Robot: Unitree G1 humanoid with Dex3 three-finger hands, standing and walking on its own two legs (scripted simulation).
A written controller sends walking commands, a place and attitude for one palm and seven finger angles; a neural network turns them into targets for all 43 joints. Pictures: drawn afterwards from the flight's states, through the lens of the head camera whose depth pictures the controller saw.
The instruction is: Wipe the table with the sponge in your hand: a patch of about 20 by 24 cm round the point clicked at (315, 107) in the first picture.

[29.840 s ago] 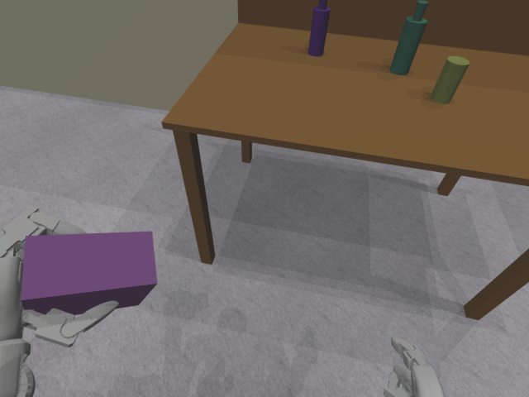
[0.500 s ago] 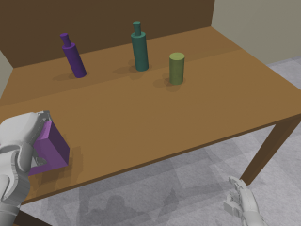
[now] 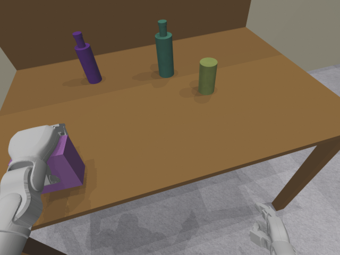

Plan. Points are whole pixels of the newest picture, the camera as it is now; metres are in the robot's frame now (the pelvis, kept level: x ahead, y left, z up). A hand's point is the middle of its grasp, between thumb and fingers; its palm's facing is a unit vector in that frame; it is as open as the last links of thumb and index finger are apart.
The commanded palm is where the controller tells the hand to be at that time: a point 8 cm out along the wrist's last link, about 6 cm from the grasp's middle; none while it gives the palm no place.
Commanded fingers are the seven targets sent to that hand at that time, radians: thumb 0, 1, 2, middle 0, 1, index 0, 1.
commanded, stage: move the sponge above the wiping area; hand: left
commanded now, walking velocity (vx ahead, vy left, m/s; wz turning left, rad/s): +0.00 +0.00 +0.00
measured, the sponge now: (55, 170) +0.26 +0.34 +0.05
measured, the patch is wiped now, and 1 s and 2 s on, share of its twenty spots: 0.00 0.00 0.00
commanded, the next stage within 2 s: lower the sponge onto the table in 0.76 s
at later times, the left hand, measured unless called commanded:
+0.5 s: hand (47, 154) +0.27 +0.34 +0.10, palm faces -0.03 -0.02 -1.00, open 10.4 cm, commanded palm +0.24 +0.34 +0.16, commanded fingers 0.00 0.10 1.30 -1.20 -1.60 -1.20 -1.60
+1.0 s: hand (41, 155) +0.27 +0.35 +0.10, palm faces -0.07 -0.02 -1.00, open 10.4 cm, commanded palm +0.24 +0.34 +0.17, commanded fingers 0.00 0.10 1.30 -1.20 -1.60 -1.20 -1.60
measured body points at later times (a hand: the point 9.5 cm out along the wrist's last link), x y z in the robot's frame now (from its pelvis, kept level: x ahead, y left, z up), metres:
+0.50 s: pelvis +0.01 +0.00 +0.00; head +0.03 -0.03 +0.45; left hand +0.27 +0.34 +0.15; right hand +0.22 -0.23 -0.10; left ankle +0.02 +0.07 -0.74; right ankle +0.00 -0.09 -0.74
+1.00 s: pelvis +0.00 -0.01 +0.00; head +0.02 -0.03 +0.45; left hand +0.26 +0.35 +0.15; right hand +0.22 -0.23 -0.10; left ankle +0.02 +0.07 -0.74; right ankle +0.00 -0.09 -0.74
